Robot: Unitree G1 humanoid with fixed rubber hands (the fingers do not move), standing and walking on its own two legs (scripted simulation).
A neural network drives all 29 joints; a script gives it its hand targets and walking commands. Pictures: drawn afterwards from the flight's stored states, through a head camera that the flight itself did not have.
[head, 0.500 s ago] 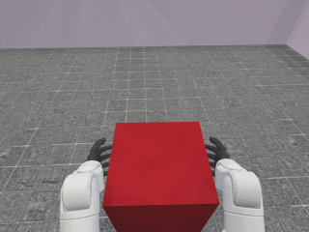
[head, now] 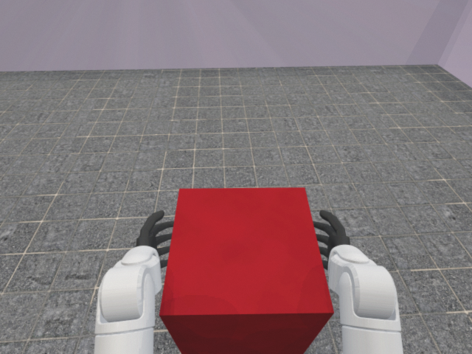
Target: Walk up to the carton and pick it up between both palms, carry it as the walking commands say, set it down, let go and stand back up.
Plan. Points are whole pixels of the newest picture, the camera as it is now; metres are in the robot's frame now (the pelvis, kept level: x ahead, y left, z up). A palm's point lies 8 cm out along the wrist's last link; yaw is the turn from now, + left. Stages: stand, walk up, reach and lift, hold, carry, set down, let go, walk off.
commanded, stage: carry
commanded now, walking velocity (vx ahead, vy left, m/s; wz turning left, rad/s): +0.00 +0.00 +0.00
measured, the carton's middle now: (242, 277) +0.27 +0.00 +0.01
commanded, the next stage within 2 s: none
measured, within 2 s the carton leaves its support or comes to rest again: neither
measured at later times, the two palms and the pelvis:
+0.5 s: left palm (154, 266) +0.26 +0.14 +0.07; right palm (345, 267) +0.25 -0.16 +0.07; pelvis -0.01 -0.01 -0.01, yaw -2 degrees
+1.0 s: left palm (208, 313) +0.19 +0.05 +0.07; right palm out of the picture +0.10 -0.23 +0.06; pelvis -0.12 -0.01 -0.02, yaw -19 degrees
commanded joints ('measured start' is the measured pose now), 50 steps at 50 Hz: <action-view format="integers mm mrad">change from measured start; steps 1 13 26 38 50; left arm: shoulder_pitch -443 -430 -437 -434 -366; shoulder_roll -858 -849 -890 -901 -906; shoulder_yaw -653 -650 -748 -738 -732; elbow -55 -57 -202 -245 -154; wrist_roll -353 -348 -459 -438 -465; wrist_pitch -8 -23 85 97 89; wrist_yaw -222 -216 -243 -237 -263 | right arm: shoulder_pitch -455 -442 -399 -401 -356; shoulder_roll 841 819 878 910 904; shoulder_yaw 645 635 694 724 699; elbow -62 -66 -170 -236 -148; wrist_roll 352 344 386 423 371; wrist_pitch -17 -33 60 67 70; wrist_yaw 223 217 219 232 220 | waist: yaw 0 2 11 -4 11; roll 6 2 9 108 -316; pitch -196 -195 -185 -172 -162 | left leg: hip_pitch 64 82 31 -6 -359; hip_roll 110 109 195 485 112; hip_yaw -93 -91 -46 -228 -31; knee -109 -95 59 -274 494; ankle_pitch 139 147 206 179 -378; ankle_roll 13 14 17 199 -130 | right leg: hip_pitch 94 75 -26 -197 206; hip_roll -73 -73 -82 -5 -340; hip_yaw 40 36 89 -8 432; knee -51 -51 137 737 -82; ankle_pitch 163 168 362 -296 962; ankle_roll -50 -50 -52 -4 -194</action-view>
